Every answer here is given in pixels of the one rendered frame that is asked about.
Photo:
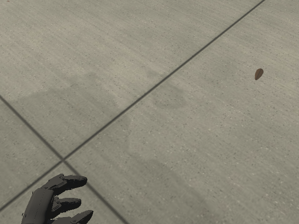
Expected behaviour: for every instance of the robot left hand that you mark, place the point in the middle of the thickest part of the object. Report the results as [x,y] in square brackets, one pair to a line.
[44,206]

